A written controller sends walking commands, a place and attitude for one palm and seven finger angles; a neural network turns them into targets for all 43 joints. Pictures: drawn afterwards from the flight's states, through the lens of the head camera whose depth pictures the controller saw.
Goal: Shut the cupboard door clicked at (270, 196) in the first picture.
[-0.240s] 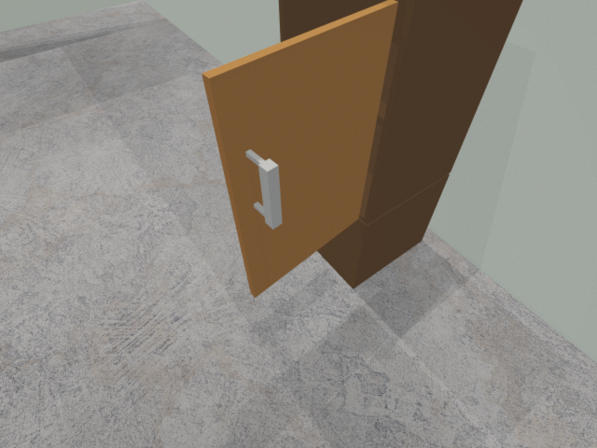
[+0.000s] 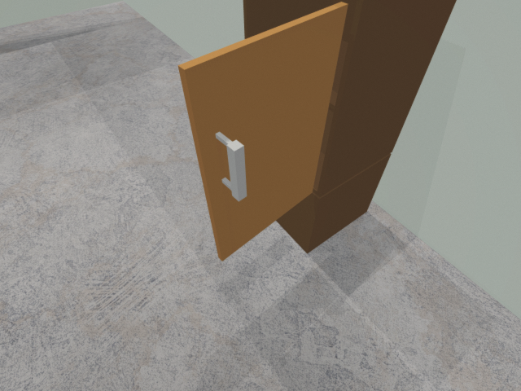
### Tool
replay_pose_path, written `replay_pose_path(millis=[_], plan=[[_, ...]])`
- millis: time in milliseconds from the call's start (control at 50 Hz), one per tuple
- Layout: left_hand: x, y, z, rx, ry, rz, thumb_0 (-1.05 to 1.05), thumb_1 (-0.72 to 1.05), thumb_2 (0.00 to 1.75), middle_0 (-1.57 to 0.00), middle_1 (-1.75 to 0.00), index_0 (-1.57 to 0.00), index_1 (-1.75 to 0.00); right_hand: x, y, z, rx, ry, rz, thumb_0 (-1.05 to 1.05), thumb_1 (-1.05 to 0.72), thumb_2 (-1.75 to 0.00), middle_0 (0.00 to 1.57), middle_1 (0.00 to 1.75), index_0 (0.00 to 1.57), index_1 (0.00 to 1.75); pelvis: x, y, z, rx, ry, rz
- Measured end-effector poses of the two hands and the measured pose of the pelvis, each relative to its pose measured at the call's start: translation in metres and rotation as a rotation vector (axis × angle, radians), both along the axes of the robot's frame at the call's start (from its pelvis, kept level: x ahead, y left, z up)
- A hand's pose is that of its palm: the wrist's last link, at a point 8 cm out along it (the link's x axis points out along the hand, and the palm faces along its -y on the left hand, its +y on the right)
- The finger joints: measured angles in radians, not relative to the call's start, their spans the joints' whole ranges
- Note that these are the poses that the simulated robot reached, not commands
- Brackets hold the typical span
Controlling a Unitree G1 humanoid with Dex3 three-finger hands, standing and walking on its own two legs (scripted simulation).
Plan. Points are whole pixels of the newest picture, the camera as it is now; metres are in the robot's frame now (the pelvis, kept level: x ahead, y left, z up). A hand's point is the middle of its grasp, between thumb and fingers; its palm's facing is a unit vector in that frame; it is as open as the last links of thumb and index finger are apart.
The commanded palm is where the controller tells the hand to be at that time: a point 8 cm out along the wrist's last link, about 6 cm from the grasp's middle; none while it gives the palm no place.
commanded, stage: stand and wait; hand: left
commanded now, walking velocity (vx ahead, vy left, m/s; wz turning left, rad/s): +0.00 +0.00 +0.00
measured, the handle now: (230, 167) +0.52 +0.09 +0.03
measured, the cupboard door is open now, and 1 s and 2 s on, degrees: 96 96 96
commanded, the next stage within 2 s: look at it before walking up in 0.04 s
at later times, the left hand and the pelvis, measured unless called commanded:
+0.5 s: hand out of the picture +0.07 +0.24 -0.16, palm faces -0.01 -0.95 -0.31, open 7.4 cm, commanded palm none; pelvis +0.00 +0.00 +0.00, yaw +0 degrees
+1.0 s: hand out of the picture +0.07 +0.21 -0.18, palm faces -0.10 -0.96 -0.27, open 7.4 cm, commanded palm none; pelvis -0.01 +0.00 -0.01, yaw -7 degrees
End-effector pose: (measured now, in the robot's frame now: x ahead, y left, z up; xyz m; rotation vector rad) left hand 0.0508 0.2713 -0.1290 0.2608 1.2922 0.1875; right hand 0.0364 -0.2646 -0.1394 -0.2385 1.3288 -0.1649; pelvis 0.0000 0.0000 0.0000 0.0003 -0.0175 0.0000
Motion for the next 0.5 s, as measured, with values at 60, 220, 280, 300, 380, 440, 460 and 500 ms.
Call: replay_pose_path(millis=[60,220,280,300,380,440,460,500], plan=[[0.002,0.001,0.000,0.000,-0.004,-0.002,0.01,0.90,0.90,-0.21,-0.30,-0.21,-0.30,0.002,0.000,0.001,-0.002,-0.007,0.001,0.01,-0.91,-0.90,0.20,0.30,0.20,0.30,0.000,0.001,0.000,0.000,0.000,-0.001],[0.008,0.005,0.002,0.004,-0.023,-0.008,0.01,0.90,0.90,-0.21,-0.30,-0.21,-0.30,0.007,0.001,0.002,-0.006,-0.023,0.004,0.01,-0.91,-0.90,0.20,0.30,0.20,0.30,0.000,0.003,0.000,0.000,-0.001,-0.001],[0.009,0.006,0.002,0.005,-0.028,-0.010,0.01,0.90,0.90,-0.21,-0.30,-0.21,-0.30,0.008,0.001,0.003,-0.007,-0.026,0.005,0.01,-0.91,-0.90,0.20,0.30,0.20,0.30,0.000,0.003,0.000,0.000,-0.001,0.000],[0.010,0.007,0.002,0.006,-0.029,-0.010,0.01,0.90,0.90,-0.21,-0.30,-0.21,-0.30,0.008,0.001,0.003,-0.007,-0.026,0.006,0.01,-0.91,-0.90,0.20,0.30,0.20,0.30,0.000,0.003,0.000,0.000,-0.001,0.000],[0.011,0.008,0.003,0.009,-0.030,-0.013,0.01,0.90,0.90,-0.21,-0.30,-0.21,-0.30,0.009,0.000,0.003,-0.008,-0.026,0.008,0.01,-0.91,-0.90,0.20,0.30,0.20,0.30,0.000,0.004,0.000,0.001,0.000,0.000],[0.011,0.010,0.003,0.011,-0.030,-0.013,0.01,0.90,0.90,-0.21,-0.30,-0.21,-0.30,0.009,0.000,0.003,-0.009,-0.024,0.009,0.01,-0.91,-0.90,0.20,0.30,0.20,0.30,0.000,0.004,0.000,0.001,0.001,0.001],[0.012,0.010,0.003,0.011,-0.029,-0.014,0.01,0.90,0.90,-0.21,-0.30,-0.21,-0.30,0.009,0.000,0.003,-0.010,-0.023,0.010,0.01,-0.91,-0.90,0.20,0.30,0.20,0.30,0.000,0.004,0.001,0.001,0.001,0.001],[0.011,0.010,0.003,0.012,-0.027,-0.014,0.01,0.90,0.90,-0.21,-0.30,-0.21,-0.30,0.009,0.000,0.004,-0.011,-0.021,0.009,0.01,-0.91,-0.90,0.20,0.30,0.20,0.30,0.001,0.004,0.001,0.001,0.002,0.001]])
